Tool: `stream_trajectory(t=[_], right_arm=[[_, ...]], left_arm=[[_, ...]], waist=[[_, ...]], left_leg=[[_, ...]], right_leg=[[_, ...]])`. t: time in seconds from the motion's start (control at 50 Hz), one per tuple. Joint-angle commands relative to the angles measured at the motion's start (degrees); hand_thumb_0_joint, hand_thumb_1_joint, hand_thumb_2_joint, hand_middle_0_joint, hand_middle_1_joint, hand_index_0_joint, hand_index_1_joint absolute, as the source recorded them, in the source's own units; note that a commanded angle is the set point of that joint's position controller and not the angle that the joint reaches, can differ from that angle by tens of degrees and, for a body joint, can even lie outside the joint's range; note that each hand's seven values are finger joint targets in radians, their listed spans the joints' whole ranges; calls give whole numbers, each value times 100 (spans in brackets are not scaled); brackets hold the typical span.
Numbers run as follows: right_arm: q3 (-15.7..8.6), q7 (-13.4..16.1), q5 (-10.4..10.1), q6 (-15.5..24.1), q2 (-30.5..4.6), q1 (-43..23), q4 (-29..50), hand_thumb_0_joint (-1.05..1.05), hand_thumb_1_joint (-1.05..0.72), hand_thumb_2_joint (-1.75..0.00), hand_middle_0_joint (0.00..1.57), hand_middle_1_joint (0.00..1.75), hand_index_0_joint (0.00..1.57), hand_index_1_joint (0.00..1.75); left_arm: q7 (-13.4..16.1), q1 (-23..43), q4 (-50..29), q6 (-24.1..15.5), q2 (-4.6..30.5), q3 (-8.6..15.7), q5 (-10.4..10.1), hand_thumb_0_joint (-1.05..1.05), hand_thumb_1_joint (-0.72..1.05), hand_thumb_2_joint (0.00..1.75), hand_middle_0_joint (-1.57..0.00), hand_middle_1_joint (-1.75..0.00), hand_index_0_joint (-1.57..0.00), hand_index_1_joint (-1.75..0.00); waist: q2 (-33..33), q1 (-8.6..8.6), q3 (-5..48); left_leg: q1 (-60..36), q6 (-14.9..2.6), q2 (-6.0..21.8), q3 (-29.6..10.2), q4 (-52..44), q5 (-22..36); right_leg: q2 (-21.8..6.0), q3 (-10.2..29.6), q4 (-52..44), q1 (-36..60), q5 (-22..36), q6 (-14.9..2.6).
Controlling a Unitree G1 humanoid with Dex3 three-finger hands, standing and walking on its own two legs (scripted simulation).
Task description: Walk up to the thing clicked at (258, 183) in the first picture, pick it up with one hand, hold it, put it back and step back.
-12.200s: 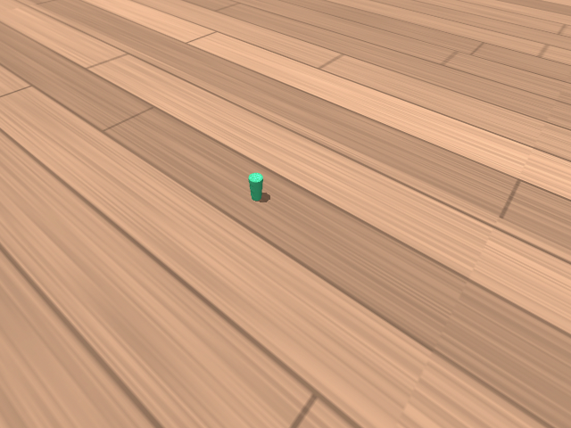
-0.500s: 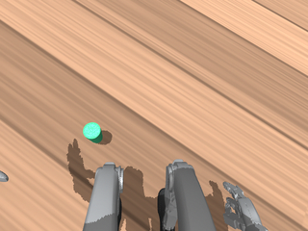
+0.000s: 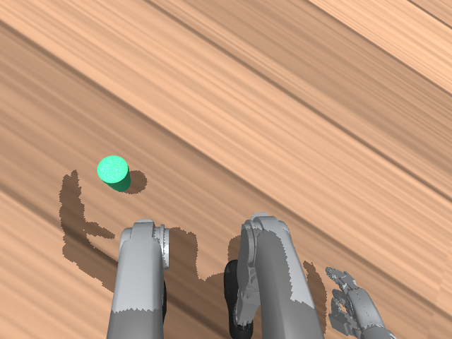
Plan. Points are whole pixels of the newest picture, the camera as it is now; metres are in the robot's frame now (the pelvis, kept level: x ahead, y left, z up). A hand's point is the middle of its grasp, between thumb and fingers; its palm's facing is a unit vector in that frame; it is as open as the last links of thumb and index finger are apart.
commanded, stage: go down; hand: left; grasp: from the side
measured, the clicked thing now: (117, 176) +0.46 +0.22 -0.35
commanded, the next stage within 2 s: approach in 0.74 s
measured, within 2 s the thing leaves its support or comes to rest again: neither
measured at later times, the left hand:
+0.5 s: hand out of the picture +0.38 +0.40 -0.03, palm faces +0.15 -0.99 -0.08, open 17.6 cm
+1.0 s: hand out of the picture +0.39 +0.41 -0.05, palm faces +0.17 -0.98 -0.05, open 17.6 cm
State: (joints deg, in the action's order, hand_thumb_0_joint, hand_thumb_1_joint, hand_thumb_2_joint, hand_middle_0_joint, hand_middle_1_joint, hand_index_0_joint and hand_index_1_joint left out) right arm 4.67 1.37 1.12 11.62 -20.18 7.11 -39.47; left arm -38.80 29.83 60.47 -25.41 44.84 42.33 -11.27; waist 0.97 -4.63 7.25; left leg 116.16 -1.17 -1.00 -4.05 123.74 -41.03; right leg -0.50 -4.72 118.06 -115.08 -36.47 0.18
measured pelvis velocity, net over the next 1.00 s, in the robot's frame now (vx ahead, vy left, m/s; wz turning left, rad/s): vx -0.02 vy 0.00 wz -0.03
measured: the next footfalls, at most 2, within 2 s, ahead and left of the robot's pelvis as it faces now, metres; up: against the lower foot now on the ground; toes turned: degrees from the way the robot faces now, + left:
none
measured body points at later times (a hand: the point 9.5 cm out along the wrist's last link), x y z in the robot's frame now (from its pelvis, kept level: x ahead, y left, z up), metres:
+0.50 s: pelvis -0.01 +0.00 -0.04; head +0.19 +0.07 +0.35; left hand +0.37 +0.45 -0.03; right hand +0.13 -0.28 -0.13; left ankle +0.07 +0.11 -0.38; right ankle +0.11 -0.12 -0.38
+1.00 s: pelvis -0.02 +0.00 -0.06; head +0.19 +0.08 +0.33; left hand +0.37 +0.47 -0.04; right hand +0.13 -0.28 -0.14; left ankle +0.07 +0.11 -0.38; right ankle +0.11 -0.12 -0.38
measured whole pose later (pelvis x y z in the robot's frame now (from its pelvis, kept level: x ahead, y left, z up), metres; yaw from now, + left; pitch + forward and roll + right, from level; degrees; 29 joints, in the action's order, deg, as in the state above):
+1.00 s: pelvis -0.02 +0.00 -0.06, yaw -2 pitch +29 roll -9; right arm 10.2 0.7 2.6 10.9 -22.3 6.1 -37.6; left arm -43.9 36.6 68.5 -27.9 55.2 46.7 -13.8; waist 2.7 -7.5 2.5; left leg 123.7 -1.6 -1.2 -6.1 134.1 -39.7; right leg -0.7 -6.8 126.4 -121.2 -34.6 0.5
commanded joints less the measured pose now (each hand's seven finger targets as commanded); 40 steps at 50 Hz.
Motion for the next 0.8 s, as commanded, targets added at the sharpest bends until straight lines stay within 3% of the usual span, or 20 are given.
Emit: stream_trajectory(t=[0.0, 0.04, 0.16, 0.24, 0.28, 0.36, 0.44, 0.6, 0.68, 0.78], right_arm=[[-444, 87, 15, 128, -1384, 714, 267, 0, -91, -90, 20, 30, 20, 30], [-415, 87, 28, 108, -1390, 739, 266, 0, -91, -90, 20, 30, 20, 30], [-357, 85, 51, 66, -1423, 716, 268, 0, -91, -91, 20, 30, 20, 30], [-324, 64, 46, 48, -1481, 652, 303, 0, -91, -91, 20, 30, 20, 30], [-311, 67, 40, 58, -1496, 651, 320, 0, -91, -90, 20, 30, 20, 30], [-260, 62, 57, 81, -1465, 613, 361, 0, -90, -90, 20, 30, 20, 30], [-237, 66, 57, 87, -1562, 677, 332, 0, -91, -90, 20, 30, 20, 30], [-188, 76, 73, 54, -1582, 707, 331, 0, -91, -91, 20, 30, 20, 30], [-169, 68, 73, 14, -1664, 698, 330, 0, -91, -91, 20, 30, 20, 30], [-145, 67, 81, 0, -1688, 650, 368, 0, -91, -91, 20, 30, 20, 30]], left_arm=[[-105, 1220, -1108, -367, 2370, 440, -232, 0, -57, 4, -6, -5, -5, -5], [-112, 1282, -1093, -348, 2552, 548, -217, 0, -58, 4, -6, -5, -5, -6], [-157, 1279, -857, -264, 2595, 565, -168, 0, -57, 5, -6, -6, -5, -7], [-200, 1450, -689, -243, 2604, 506, -144, 0, -58, 5, -6, -6, -5, -7], [-220, 1689, -820, -293, 2766, 538, -167, 0, -59, 5, -5, -7, -5, -7], [-251, 1671, -751, -290, 2869, 525, -202, 0, -57, 5, -6, -7, -5, -8], [-299, 1673, -695, -273, 2942, 518, -177, 0, -58, 7, -5, -8, -5, -8], [-317, 1575, -747, -258, 3078, 661, -203, 0, -57, 7, -5, -7, -5, -8], [-365, 1501, -686, -261, 3022, 680, -234, 0, -55, 7, -5, -7, -4, -7], [-408, 1664, -692, -307, 3079, 697, -261, 0, -57, 7, -5, -7, -4, -8]], waist=[[-1469, 206, 3624], [-1474, 209, 3663], [-1436, 156, 3416], [-1395, 32, 3131], [-1403, -14, 3037], [-1186, 13, 3127], [-1548, 18, 3196], [-1558, 10, 3133], [-1745, 8, 3114], [-1760, -74, 2961]], left_leg=[[-2786, 36, 124, -124, -1710, 1188], [-2594, 24, 99, -63, -1608, 1220], [-2336, 11, 87, -95, -1491, 1102], [-2134, -8, 99, -183, -1455, 699], [-1925, -41, 91, -162, -1433, 340], [-1609, -88, 55, 23, -1241, 288], [-1960, -24, 78, -108, -1254, 540], [-1962, -14, 73, -122, -1146, 810], [-2291, 47, 108, -315, -1217, 1042], [-2170, 31, 122, -360, -1202, 768]], right_leg=[[58, -26, -791, 1531, 733, -302], [50, -16, -736, 1636, 754, -297], [54, -76, -568, 1390, 686, -304], [55, -146, -498, 1106, 437, -285], [61, -157, -533, 1118, 185, -262], [96, -113, -635, 1362, 75, -236], [73, -172, -402, 1107, 320, -278], [75, -214, -358, 1116, 495, -277], [64, -289, -162, 859, 675, -294], [63, -293, -149, 740, 497, -285]])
